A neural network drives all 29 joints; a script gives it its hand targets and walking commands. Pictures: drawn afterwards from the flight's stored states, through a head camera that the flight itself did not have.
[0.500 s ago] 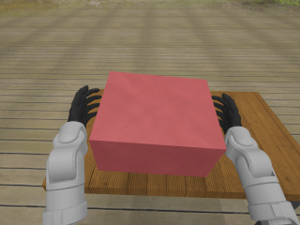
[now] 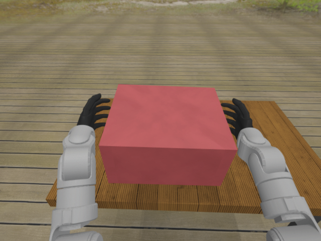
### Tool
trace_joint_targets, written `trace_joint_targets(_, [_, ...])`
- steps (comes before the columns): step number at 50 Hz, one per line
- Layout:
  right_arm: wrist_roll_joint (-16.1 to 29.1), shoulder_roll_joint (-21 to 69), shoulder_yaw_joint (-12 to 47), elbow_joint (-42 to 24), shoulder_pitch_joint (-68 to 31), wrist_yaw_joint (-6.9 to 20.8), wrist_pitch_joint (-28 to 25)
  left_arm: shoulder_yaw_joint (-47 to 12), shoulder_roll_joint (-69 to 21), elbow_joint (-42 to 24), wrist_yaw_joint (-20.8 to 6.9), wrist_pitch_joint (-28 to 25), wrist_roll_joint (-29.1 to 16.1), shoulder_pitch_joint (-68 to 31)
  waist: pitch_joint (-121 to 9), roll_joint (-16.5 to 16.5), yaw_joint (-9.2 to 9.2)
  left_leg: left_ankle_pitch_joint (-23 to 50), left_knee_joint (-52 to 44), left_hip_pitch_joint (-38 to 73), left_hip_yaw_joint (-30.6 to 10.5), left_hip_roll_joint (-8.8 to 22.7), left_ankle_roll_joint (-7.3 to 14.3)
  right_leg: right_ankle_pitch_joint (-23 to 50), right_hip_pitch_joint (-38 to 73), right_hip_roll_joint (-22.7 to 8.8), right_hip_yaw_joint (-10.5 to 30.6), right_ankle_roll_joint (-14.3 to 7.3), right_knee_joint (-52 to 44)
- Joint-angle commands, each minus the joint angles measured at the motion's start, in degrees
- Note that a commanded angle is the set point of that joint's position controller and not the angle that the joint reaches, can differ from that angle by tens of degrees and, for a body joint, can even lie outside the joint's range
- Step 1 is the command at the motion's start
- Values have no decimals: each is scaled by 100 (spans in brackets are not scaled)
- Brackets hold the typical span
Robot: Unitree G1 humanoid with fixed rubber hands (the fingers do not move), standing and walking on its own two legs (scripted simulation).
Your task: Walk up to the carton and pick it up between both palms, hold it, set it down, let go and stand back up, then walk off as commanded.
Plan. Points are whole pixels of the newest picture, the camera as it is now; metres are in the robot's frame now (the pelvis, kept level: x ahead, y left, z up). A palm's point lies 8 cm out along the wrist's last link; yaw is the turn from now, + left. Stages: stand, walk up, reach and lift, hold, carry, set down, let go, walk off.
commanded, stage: hold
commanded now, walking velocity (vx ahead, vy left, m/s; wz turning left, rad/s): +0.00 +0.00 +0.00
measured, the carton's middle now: (165, 131) +0.37 +0.01 +0.13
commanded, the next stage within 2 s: none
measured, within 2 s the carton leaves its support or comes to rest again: neither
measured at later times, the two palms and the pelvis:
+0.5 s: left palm (85, 130) +0.31 +0.19 +0.19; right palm (243, 129) +0.33 -0.18 +0.17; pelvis +0.00 +0.00 +0.00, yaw +0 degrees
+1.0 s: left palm (85, 124) +0.33 +0.19 +0.20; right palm (240, 127) +0.34 -0.18 +0.17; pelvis +0.00 +0.00 +0.00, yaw +0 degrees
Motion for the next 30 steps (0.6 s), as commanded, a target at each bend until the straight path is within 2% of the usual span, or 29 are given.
trace_joint_targets(1, [470,3121,2018,-3334,-5501,1266,-952,-2829,-3146,-2265,-578,-705,-1905,-4551,-2801,243,-127,1096,-9,983,186,-154,-74,1062,108,58,-329,101,-77])
trace_joint_targets(2, [718,3390,2397,-4120,-5765,1320,-1134,-3464,-3478,-2914,-315,-962,-2358,-4971,-3667,366,-66,1836,285,1448,108,-112,-181,1499,-49,181,-337,119,85])
trace_joint_targets(3, [878,3199,2541,-4424,-5374,1262,-1246,-3671,-3465,-3223,-119,-1048,-2562,-4499,-4080,512,-244,2676,504,1919,2,-117,-254,2155,-200,232,-338,121,83])
trace_joint_targets(4, [944,3158,2755,-4409,-4810,1235,-1234,-3774,-3416,-3396,16,-1103,-2604,-4131,-4036,605,-195,3189,658,2190,-7,-87,-310,2450,-320,263,-299,108,23])
trace_joint_targets(5, [836,2920,2555,-4091,-4856,1253,-1173,-3776,-3263,-3441,126,-1129,-2688,-4345,-3925,708,-279,3292,669,2246,-49,-56,-373,2246,-531,263,-305,72,-83])
trace_joint_targets(6, [823,2712,2615,-4016,-4306,1161,-1051,-3428,-2904,-3029,149,-954,-2403,-3494,-3630,466,-172,3228,627,2132,-76,-73,-248,2541,-424,220,-274,115,-145])
trace_joint_targets(7, [608,2408,2469,-3225,-3599,1093,-816,-2996,-2572,-2389,45,-758,-2060,-2898,-2505,318,-248,2637,423,1773,17,-132,-194,2484,-265,119,-219,137,-239])
trace_joint_targets(8, [338,2054,2162,-2115,-3418,1063,-616,-2280,-2183,-1106,-134,-511,-1483,-2492,-1409,181,-126,1500,99,1177,135,-183,-62,1717,-345,28,-240,142,-370])
trace_joint_targets(9, [178,2193,1991,-1570,-3655,1049,-474,-1792,-2086,-285,-377,-226,-1016,-2336,-700,-42,-94,675,-106,700,262,-273,170,1393,-154,-129,-146,187,-452])
trace_joint_targets(10, [35,1959,1796,-745,-3132,981,-250,-1168,-2023,636,-691,39,-404,-1683,335,-427,-98,86,-361,382,421,-283,264,758,-45,-163,-189,163,-598])
trace_joint_targets(11, [-96,2073,1634,-604,-3603,1058,-133,-1111,-2028,665,-933,168,-237,-2192,446,-374,-8,-507,-507,239,498,-263,295,-453,-188,-177,-160,81,-701])
trace_joint_targets(12, [-14,2030,1626,-826,-3744,1061,-61,-1088,-2098,456,-1103,231,-241,-2481,257,-508,-41,-488,-547,226,548,-250,355,-705,-201,-200,-146,68,-772])
trace_joint_targets(13, [-23,2050,1542,-922,-3952,1134,-97,-1282,-2356,332,-1185,174,-377,-2716,263,-320,-66,-554,-624,185,497,-134,248,-944,-351,-159,-176,-10,-732])
trace_joint_targets(14, [-76,2163,1250,-1030,-4309,1217,-221,-1376,-2309,227,-1176,28,-582,-3243,-187,-360,-155,-495,-580,340,406,-83,184,-765,-306,-145,-187,-35,-656])
trace_joint_targets(15, [1,2346,1364,-1428,-4199,1214,-397,-1508,-2337,-432,-1051,-109,-763,-3290,-800,-149,-170,65,-465,485,422,-140,118,-5,117,-95,-199,-29,-534])
trace_joint_targets(16, [190,2688,1670,-2241,-4427,1223,-647,-2182,-2666,-1467,-881,-462,-1266,-3695,-1424,6,-294,527,-336,674,293,-139,-9,790,56,-54,-286,56,-322])
trace_joint_targets(17, [347,3099,2054,-2824,-4284,1251,-861,-2558,-2841,-2263,-674,-782,-1611,-4062,-2219,229,-177,1140,-114,1029,261,-218,-116,1354,79,-29,-332,134,-170])
trace_joint_targets(18, [658,3332,2467,-3785,-4802,1237,-1083,-3333,-3230,-3310,-426,-1072,-2304,-4590,-3613,363,-232,2340,247,1603,123,-179,-254,2337,226,109,-349,200,60])
trace_joint_targets(19, [821,3297,2708,-4045,-4132,1197,-1138,-3654,-3259,-3871,-203,-1297,-2524,-4446,-3967,681,-404,3176,506,2112,24,-197,-376,3038,-10,145,-298,172,109])
trace_joint_targets(20, [883,3227,2849,-4040,-4021,1254,-1190,-4090,-3247,-4336,12,-1549,-2772,-4852,-3880,976,-457,3585,687,2300,-129,-150,-509,2695,-587,233,-326,138,137])
trace_joint_targets(21, [813,3135,2697,-3780,-4189,1283,-1161,-4009,-3139,-4182,140,-1538,-2872,-5064,-4072,917,-423,3473,727,2423,-154,-99,-527,2337,-671,228,-315,160,100])
trace_joint_targets(22, [677,2897,2663,-3616,-3706,1225,-1068,-3736,-2909,-3622,167,-1318,-2640,-4295,-3382,565,-423,3416,644,2161,-35,-57,-437,2444,-554,241,-305,136,-68])
trace_joint_targets(23, [388,2522,2202,-2695,-3817,1238,-909,-3176,-2713,-2469,73,-1067,-2236,-4023,-2430,452,-408,2623,379,1813,-4,-54,-334,1846,-734,145,-266,109,-159])
trace_joint_targets(24, [101,2257,1895,-1796,-3502,1195,-692,-2652,-2354,-1436,-86,-766,-1779,-3650,-1473,245,-447,1445,77,1259,81,-111,-120,1219,-699,0,-219,78,-429])
trace_joint_targets(26, [-25,1984,1773,-1271,-3211,1108,-454,-1676,-1988,-187,-498,-197,-709,-2125,-210,54,-192,243,-325,557,380,-256,139,691,-208,-145,-274,96,-552])
trace_joint_targets(27, [17,1993,1634,-1223,-3741,1084,-350,-1519,-2106,-31,-697,35,-506,-2296,-161,-79,-167,100,-422,474,416,-207,152,274,-91,-127,-263,57,-608])
trace_joint_targets(28, [47,1981,1650,-1507,-3779,1027,-289,-1475,-2241,216,-871,163,-382,-1991,126,-166,-168,-90,-467,296,450,-232,218,159,-11,-147,-232,56,-681])
trace_joint_targets(29, [48,1849,1662,-1375,-3465,985,-197,-1414,-2272,242,-1061,152,-293,-1965,257,-235,-224,-291,-565,60,421,-228,226,113,45,-175,-196,33,-679])
trace_joint_targets(30, [123,2071,1699,-1656,-3932,1015,-286,-1444,-2422,221,-1092,124,-425,-2398,2,-239,-143,-208,-531,138,437,-254,231,-44,72,-136,-192,67,-695])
